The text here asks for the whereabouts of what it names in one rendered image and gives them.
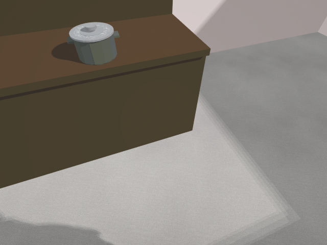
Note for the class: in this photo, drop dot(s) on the pot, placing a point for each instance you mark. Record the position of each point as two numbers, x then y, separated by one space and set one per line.
96 53

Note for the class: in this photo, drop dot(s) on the table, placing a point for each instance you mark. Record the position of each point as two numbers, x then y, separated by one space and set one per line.
57 112

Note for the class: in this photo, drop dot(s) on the knob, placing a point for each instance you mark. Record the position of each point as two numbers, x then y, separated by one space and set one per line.
90 26

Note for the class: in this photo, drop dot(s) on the lid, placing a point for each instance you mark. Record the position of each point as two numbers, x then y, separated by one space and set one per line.
80 34

